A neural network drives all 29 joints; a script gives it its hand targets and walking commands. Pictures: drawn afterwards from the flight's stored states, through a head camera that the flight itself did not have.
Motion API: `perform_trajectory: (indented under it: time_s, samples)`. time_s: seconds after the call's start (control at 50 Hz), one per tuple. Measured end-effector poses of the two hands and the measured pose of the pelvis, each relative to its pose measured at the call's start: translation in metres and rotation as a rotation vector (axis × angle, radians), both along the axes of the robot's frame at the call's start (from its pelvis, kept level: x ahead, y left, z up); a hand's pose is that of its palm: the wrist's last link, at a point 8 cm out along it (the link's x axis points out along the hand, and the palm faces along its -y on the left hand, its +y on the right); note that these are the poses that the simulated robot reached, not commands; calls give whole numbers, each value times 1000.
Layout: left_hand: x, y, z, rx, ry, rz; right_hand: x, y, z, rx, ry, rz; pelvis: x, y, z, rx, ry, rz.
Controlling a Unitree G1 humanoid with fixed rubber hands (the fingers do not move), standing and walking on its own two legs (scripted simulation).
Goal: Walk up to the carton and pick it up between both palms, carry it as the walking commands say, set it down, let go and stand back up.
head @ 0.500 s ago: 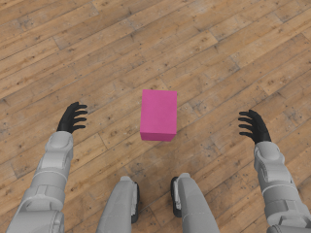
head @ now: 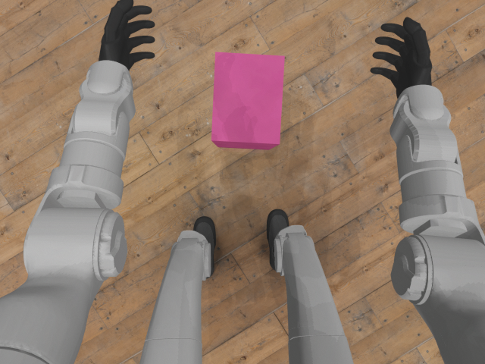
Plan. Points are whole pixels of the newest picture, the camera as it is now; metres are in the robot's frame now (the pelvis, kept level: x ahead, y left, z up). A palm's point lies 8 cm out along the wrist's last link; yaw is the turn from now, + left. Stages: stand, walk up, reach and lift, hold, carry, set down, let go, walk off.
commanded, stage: reach and lift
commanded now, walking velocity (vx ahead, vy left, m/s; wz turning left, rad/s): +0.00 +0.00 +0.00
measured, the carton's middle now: (246, 108) +0.53 -0.02 -0.55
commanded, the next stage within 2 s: none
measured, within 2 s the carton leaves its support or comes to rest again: neither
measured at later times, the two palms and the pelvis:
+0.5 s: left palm (144, 72) +0.52 +0.16 -0.19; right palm (368, 85) +0.49 -0.21 -0.18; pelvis +0.01 +0.01 -0.03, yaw +0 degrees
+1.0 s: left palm (174, 87) +0.53 +0.14 -0.33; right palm (324, 105) +0.49 -0.19 -0.35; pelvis -0.04 +0.00 -0.19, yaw +1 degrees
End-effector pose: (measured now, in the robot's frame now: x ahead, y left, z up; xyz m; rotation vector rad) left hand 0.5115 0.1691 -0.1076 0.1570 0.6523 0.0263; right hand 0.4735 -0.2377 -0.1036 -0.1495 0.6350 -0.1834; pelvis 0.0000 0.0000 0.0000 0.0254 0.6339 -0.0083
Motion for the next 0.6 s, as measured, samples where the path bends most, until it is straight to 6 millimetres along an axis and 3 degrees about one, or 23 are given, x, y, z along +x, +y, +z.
perform_trajectory:
  time_s: [0.16,0.34,0.48,0.6]
  samples:
    - [27,-8,-13,-45,-18,20,34,19,-10,53,-27,0,13,1,-1,-1,55,-1]
    - [28,-5,-28,-77,-26,34,40,26,-20,90,-51,-58,18,7,-5,-8,112,8]
    - [13,-9,-80,-103,25,41,21,23,-72,104,6,-98,8,10,-26,-14,198,12]
    - [18,-19,-109,-99,-34,45,11,28,-121,116,14,-88,-10,8,-60,-12,208,14]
